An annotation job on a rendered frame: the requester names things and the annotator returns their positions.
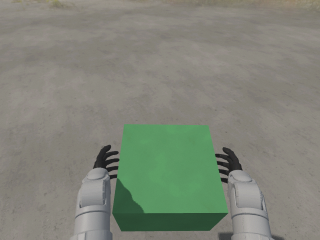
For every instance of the left robot hand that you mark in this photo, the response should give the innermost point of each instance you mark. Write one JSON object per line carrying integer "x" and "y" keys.
{"x": 101, "y": 161}

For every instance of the right robot forearm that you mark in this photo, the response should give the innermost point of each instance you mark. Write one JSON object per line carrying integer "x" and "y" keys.
{"x": 249, "y": 214}

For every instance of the left robot forearm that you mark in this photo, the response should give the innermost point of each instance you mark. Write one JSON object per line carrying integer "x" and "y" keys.
{"x": 93, "y": 207}

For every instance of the right robot hand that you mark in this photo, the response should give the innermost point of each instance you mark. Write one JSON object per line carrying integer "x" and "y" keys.
{"x": 232, "y": 165}

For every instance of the carton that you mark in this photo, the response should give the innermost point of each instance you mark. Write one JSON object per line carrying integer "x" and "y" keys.
{"x": 168, "y": 179}

